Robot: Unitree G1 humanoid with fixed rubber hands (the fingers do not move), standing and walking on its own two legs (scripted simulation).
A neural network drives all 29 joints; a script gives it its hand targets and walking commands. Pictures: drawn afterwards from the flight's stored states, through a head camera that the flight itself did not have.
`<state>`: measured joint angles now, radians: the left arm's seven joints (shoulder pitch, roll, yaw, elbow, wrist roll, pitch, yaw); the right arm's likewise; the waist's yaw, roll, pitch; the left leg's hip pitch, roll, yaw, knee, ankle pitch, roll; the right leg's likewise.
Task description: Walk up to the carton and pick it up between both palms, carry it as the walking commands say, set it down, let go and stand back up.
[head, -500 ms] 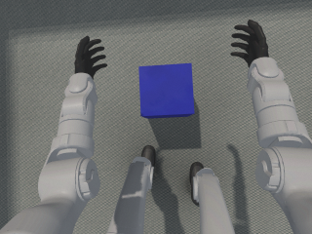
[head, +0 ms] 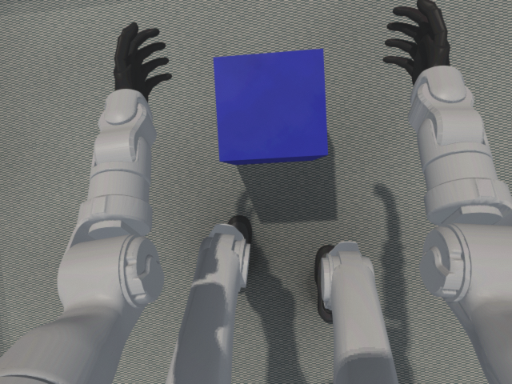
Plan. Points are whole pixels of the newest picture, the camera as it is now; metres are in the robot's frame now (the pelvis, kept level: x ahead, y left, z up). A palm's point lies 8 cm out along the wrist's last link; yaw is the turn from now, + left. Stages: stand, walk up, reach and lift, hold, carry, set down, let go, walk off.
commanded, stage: reach and lift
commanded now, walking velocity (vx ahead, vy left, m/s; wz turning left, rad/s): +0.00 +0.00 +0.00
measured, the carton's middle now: (271, 117) +0.51 +0.07 -0.43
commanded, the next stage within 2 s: none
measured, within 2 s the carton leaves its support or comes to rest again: neither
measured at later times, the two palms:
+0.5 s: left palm (174, 109) +0.48 +0.24 -0.27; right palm (383, 94) +0.54 -0.13 -0.27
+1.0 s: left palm (192, 116) +0.48 +0.23 -0.36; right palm (366, 112) +0.52 -0.13 -0.37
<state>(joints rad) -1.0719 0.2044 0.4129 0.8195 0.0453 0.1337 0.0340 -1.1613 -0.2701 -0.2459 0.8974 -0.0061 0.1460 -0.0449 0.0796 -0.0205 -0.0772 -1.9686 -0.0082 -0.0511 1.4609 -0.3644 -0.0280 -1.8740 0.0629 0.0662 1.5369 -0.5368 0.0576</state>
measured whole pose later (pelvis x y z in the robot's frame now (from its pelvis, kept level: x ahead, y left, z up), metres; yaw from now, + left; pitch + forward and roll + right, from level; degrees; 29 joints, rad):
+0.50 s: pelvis -0.02 -0.01 -0.11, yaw +0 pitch +48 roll -1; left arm -1.24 0.28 0.35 0.96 -0.06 0.08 0.07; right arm -1.33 -0.31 -0.13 0.99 0.08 0.12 -0.10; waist 0.08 -0.02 0.09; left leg -2.27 -0.02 -0.07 1.86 -0.43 -0.06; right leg -2.17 0.09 0.05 1.96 -0.63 0.06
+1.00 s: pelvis -0.03 -0.01 -0.18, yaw -1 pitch +40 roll +1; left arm -1.40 0.35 0.27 1.16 -0.18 0.00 0.08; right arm -1.44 -0.37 0.00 1.07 0.16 0.08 -0.10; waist 0.10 -0.01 0.33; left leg -2.33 0.03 -0.04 2.10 -0.47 -0.04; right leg -2.24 0.11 0.07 2.21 -0.66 0.07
